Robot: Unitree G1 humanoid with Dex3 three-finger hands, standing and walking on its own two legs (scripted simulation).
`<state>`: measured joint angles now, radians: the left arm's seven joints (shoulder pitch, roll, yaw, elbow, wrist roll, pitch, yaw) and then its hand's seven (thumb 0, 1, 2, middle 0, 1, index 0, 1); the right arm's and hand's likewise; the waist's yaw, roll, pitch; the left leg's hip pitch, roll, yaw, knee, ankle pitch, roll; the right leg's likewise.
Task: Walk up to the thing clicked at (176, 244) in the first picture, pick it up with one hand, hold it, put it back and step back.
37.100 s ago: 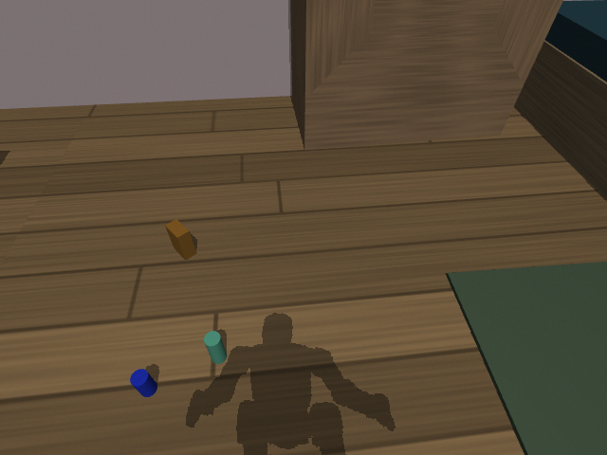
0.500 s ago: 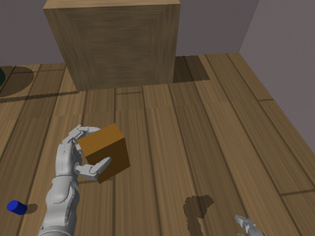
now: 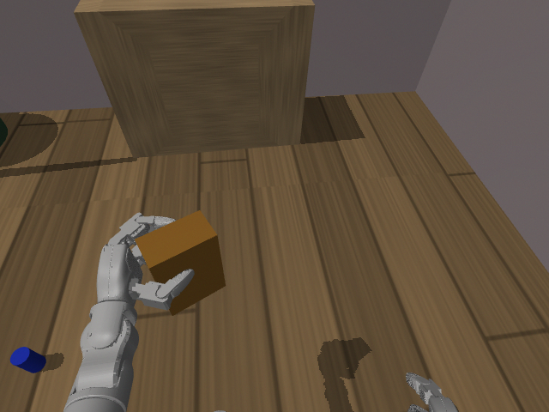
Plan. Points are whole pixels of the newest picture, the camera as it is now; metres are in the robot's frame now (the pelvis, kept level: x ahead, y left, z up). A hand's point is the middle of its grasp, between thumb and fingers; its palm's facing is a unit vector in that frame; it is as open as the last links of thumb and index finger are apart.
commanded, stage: hold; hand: left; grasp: from the side
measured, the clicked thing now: (185, 265) +0.34 +0.15 +0.01
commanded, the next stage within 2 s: crouch in 0.48 s
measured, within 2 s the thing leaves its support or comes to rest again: neither
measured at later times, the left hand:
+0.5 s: hand (163, 264) +0.32 +0.18 +0.05, palm faces +0.13 -0.99 -0.01, open 9.8 cm
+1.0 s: hand (173, 289) +0.33 +0.18 -0.05, palm faces +0.19 -0.98 -0.02, open 9.8 cm
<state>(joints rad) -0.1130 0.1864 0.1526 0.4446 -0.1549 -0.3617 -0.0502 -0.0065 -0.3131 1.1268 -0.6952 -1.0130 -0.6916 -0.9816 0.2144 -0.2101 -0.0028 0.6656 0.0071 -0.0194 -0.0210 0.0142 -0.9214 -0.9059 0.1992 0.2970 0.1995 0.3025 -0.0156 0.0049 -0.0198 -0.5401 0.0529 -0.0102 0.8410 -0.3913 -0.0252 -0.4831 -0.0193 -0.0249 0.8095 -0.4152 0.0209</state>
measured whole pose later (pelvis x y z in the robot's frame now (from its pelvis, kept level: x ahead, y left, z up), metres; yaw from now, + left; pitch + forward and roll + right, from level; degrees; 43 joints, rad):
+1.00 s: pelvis -0.02 +0.00 -0.04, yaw +0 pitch +14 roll -1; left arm -0.22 0.18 0.22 0.70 -0.12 -0.55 -0.01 -0.01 -0.30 1.11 -0.69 -1.01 -0.69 -0.98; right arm 0.18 -0.22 -0.02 0.68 -0.03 -0.05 0.02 0.01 -0.88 -0.90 0.20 0.30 0.20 0.30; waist -0.04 -0.02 -0.05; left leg -0.86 0.05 -0.03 1.07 -0.45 -0.03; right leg -0.81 -0.02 -0.03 1.05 -0.49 0.01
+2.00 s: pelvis -0.09 +0.00 -0.39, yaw -7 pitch +29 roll -6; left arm -0.67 0.49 0.52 1.18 -0.06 -0.79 -0.09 0.00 -0.33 1.15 -0.69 -1.03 -0.69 -1.00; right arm 0.08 -0.27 0.09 0.73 -0.14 0.02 0.09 0.01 -0.92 -0.91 0.20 0.30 0.20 0.30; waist -0.16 -0.04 -0.05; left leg -2.21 0.04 -0.17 2.35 -0.66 -0.05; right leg -2.13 0.03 -0.06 2.31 -0.70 0.03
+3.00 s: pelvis -0.09 +0.01 -0.45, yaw -13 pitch +20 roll -12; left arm -0.63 0.66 0.58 1.26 -0.06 -0.92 -0.04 0.00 -0.30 1.12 -0.69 -1.01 -0.69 -0.98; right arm -0.08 -0.32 0.31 0.66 -0.27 0.05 0.14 0.00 -0.92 -0.90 0.20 0.30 0.20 0.30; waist -0.23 -0.18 0.18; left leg -2.27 0.03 -0.31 2.59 -0.70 -0.06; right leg -2.14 0.07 -0.15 2.46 -0.70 0.06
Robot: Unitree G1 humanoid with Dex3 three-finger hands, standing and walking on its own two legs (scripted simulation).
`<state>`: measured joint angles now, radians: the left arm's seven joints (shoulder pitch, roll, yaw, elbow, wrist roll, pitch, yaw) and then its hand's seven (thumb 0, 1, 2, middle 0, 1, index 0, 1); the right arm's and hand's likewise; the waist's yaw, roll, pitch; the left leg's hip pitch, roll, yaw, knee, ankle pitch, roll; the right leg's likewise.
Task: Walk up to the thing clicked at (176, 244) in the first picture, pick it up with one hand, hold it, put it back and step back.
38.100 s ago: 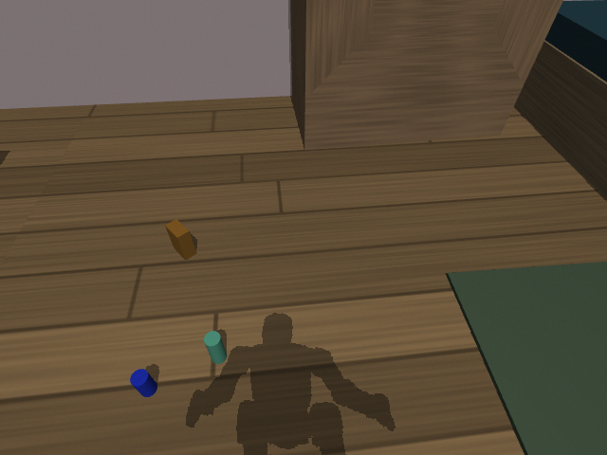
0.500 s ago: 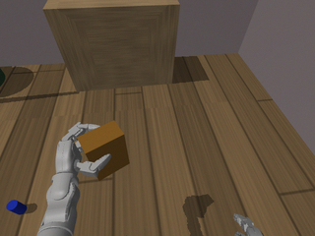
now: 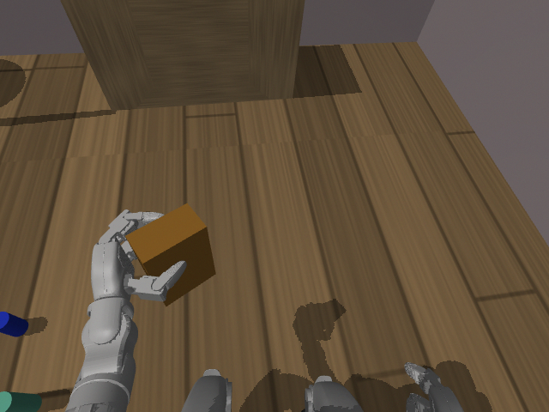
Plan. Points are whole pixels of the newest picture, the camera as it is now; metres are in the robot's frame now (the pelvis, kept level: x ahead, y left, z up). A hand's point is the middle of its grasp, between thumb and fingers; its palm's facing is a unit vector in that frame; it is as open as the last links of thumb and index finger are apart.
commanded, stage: crouch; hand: left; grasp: from the side
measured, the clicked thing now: (176, 257) +0.36 +0.16 -0.04
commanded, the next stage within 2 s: lower in 1.50 s
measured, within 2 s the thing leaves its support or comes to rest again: neither
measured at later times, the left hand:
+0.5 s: hand (174, 287) +0.38 +0.21 -0.25, palm faces +0.23 -0.97 -0.05, open 9.8 cm
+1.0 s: hand (184, 300) +0.40 +0.22 -0.41, palm faces +0.21 -0.98 -0.06, open 9.9 cm
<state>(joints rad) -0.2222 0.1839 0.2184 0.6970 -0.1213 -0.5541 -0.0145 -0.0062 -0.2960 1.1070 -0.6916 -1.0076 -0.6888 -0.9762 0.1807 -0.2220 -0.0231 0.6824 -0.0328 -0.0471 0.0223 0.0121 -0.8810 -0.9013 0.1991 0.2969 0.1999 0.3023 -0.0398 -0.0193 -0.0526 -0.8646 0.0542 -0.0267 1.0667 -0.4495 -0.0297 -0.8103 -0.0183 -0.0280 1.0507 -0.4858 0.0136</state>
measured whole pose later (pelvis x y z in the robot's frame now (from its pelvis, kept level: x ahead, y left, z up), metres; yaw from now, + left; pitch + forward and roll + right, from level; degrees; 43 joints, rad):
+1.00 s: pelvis -0.07 +0.01 -0.35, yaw -7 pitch +29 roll -6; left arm -0.67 0.49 0.52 1.18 -0.06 -0.79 -0.09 0.00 -0.33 1.15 -0.69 -1.03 -0.69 -1.00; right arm 0.08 -0.27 0.09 0.73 -0.14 0.02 0.09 0.01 -0.92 -0.91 0.20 0.30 0.20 0.30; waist -0.16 -0.04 -0.05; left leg -2.21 0.04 -0.17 2.35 -0.66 -0.05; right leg -2.13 0.03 -0.06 2.31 -0.70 0.03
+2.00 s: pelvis -0.07 +0.02 -0.41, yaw -13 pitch +20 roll -12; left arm -0.63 0.66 0.58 1.26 -0.06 -0.92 -0.04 0.00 -0.30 1.12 -0.69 -1.01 -0.69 -0.98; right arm -0.08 -0.32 0.31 0.66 -0.27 0.05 0.14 0.00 -0.92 -0.90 0.20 0.30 0.20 0.30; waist -0.23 -0.18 0.18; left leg -2.27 0.03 -0.31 2.59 -0.70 -0.06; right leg -2.14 0.07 -0.15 2.46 -0.70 0.06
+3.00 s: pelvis -0.08 +0.03 -0.41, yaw -16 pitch +14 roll -17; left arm -0.67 0.81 0.55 1.41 -0.07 -1.04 0.05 0.00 -0.14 0.85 -0.72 -0.86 -0.72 -0.82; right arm -0.17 -0.35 0.47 0.59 -0.35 0.05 0.15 0.00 -0.90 -0.89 0.20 0.30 0.20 0.30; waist -0.25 -0.26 0.28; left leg -2.24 0.03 -0.40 2.65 -0.71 -0.03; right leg -2.07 0.11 -0.21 2.43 -0.67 0.08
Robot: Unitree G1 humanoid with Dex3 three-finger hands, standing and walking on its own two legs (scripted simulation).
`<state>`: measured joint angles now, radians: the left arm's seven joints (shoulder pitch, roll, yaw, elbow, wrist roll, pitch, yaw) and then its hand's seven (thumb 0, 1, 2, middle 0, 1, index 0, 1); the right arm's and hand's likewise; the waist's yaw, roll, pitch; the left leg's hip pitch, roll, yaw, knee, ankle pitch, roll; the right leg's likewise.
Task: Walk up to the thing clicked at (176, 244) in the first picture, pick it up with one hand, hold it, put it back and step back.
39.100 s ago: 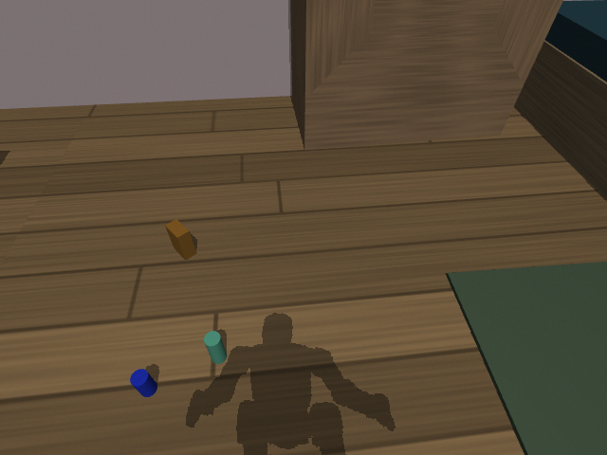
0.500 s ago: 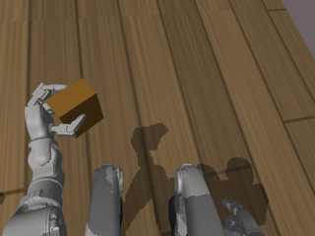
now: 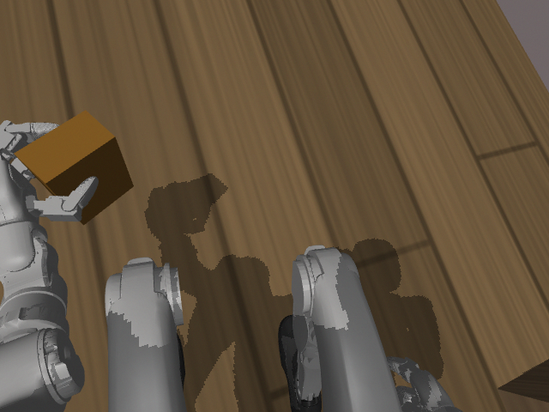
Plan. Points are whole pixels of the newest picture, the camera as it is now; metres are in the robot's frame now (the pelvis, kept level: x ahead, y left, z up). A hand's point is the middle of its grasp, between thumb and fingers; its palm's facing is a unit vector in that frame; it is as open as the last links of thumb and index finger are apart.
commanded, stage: crouch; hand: left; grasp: from the side
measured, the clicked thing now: (84, 172) +0.46 +0.25 -0.09
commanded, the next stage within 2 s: lower in 0.50 s
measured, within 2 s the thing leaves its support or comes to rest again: neither
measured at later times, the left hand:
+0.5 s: hand (76, 190) +0.45 +0.27 -0.13, palm faces +0.29 -0.95 -0.05, open 9.8 cm
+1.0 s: hand (94, 200) +0.45 +0.26 -0.20, palm faces +0.31 -0.95 -0.03, open 9.8 cm
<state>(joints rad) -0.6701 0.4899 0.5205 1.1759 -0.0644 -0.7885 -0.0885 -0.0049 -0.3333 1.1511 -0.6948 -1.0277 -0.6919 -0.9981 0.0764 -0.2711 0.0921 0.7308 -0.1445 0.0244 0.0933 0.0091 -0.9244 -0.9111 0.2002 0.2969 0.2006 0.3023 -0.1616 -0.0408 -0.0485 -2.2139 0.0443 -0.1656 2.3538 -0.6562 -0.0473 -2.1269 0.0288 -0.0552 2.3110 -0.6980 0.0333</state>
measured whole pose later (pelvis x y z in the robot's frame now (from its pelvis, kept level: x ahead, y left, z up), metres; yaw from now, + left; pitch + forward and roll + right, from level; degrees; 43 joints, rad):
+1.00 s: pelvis +0.00 +0.01 -0.05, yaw -6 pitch +20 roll -12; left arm -0.63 0.66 0.58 1.26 -0.06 -0.92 -0.04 0.00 -0.30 1.12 -0.69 -1.01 -0.69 -0.98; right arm -0.08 -0.32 0.31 0.66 -0.27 0.05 0.14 0.00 -0.92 -0.90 0.20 0.30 0.20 0.30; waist -0.23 -0.18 0.18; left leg -2.27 0.03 -0.31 2.59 -0.70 -0.06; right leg -2.14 0.07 -0.15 2.46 -0.70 0.06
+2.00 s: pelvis -0.01 +0.03 -0.06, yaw -10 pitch +14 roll -17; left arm -0.67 0.81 0.55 1.41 -0.07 -1.04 0.05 0.00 -0.14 0.85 -0.72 -0.86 -0.72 -0.82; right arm -0.17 -0.35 0.47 0.59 -0.35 0.05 0.15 0.00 -0.90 -0.89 0.20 0.30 0.20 0.30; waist -0.25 -0.26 0.28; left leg -2.24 0.03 -0.40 2.65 -0.71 -0.03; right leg -2.07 0.11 -0.21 2.43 -0.67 0.08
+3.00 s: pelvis -0.01 +0.02 -0.01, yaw -5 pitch +25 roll -12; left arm -0.49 0.71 0.53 0.97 0.03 -0.47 -0.10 -0.01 -0.46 0.08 -0.06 -0.07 -0.06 -0.06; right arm -0.02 -0.28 0.18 0.57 -0.09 0.13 0.08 0.01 -0.90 -0.90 0.21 0.30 0.21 0.31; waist -0.12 -0.10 0.00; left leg -2.24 0.05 -0.24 2.45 -0.67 -0.01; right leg -2.09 0.05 -0.12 2.32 -0.68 0.03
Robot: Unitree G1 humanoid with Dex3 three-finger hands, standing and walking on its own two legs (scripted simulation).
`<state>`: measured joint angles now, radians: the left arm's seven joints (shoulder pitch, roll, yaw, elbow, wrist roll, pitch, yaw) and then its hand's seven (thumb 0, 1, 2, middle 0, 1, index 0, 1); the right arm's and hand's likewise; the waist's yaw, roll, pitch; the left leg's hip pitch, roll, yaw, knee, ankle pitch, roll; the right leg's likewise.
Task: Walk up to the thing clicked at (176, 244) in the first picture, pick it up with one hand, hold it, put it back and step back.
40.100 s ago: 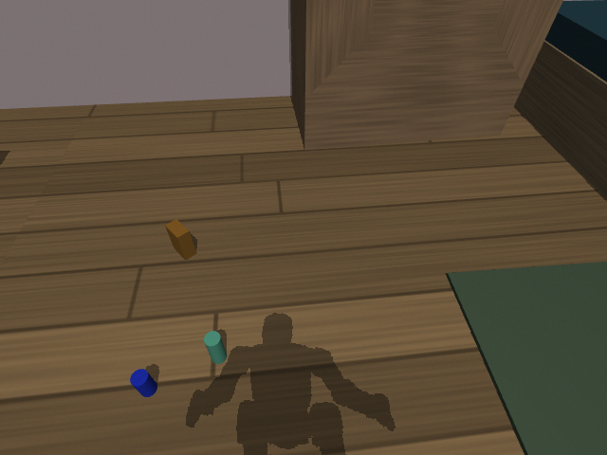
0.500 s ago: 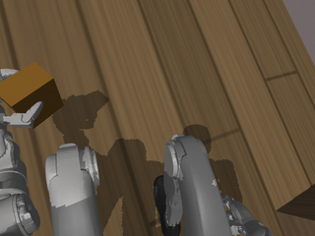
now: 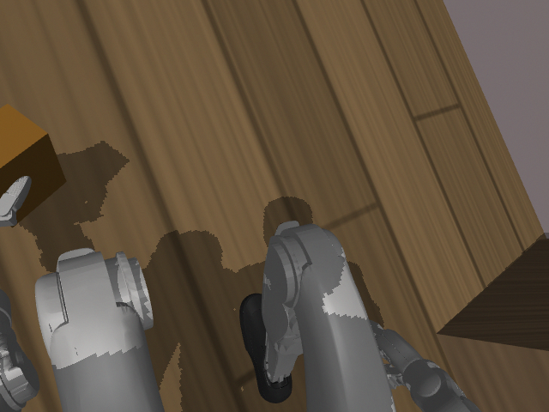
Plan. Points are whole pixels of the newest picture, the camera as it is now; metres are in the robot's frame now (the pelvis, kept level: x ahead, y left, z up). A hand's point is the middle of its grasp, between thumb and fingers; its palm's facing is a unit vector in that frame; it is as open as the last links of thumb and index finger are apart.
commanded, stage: lower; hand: left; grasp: from the side
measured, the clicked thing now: (10, 171) +0.44 +0.28 -0.18
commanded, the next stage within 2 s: loosen in 0.70 s
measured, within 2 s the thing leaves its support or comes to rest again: rests again in 1.60 s
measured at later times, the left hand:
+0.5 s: hand out of the picture +0.43 +0.30 -0.17, palm faces +0.41 -0.91 -0.04, open 9.7 cm
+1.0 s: hand out of the picture +0.43 +0.30 -0.17, palm faces +0.43 -0.90 -0.01, open 9.5 cm
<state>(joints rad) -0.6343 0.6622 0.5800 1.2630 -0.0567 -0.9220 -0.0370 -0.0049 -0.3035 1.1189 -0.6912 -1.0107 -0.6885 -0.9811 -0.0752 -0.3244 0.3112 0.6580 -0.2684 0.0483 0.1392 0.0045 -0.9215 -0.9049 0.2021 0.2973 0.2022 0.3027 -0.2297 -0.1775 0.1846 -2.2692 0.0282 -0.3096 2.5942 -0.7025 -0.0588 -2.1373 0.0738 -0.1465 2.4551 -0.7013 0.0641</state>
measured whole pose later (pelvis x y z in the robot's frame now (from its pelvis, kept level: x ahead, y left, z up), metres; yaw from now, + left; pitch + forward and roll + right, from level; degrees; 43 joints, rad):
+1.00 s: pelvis -0.01 +0.01 -0.01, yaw -4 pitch +14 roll -17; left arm -0.67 0.81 0.55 1.41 -0.07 -1.04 0.05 0.00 -0.14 0.85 -0.72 -0.86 -0.72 -0.82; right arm -0.17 -0.35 0.47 0.59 -0.35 0.05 0.15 0.00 -0.90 -0.89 0.20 0.30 0.20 0.30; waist -0.25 -0.26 0.28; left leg -2.24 0.03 -0.40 2.65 -0.71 -0.03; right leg -2.07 0.11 -0.21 2.43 -0.67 0.08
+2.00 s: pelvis -0.01 +0.01 +0.04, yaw +1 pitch +25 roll -12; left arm -0.49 0.71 0.53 0.97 0.03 -0.47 -0.10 -0.01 -0.46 0.08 -0.06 -0.07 -0.06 -0.06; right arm -0.02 -0.28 0.18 0.57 -0.09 0.13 0.08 0.01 -0.90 -0.90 0.21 0.30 0.21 0.31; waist -0.12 -0.10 0.00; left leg -2.24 0.05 -0.24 2.45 -0.67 -0.01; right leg -2.09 0.05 -0.12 2.32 -0.68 0.03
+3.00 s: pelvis +0.08 +0.01 +0.41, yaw +13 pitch +13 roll -3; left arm 0.42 0.23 0.01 0.01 -0.02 0.30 0.19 -0.01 -0.56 0.04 -0.06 -0.05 -0.05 -0.05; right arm 0.28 -0.20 0.03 0.48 0.04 -0.04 -0.19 0.01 -0.90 -0.90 0.20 0.30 0.20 0.30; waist -0.04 0.04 -0.17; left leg -0.82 0.06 -0.04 1.11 -0.51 -0.02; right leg -0.75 -0.01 -0.04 1.05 -0.52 0.03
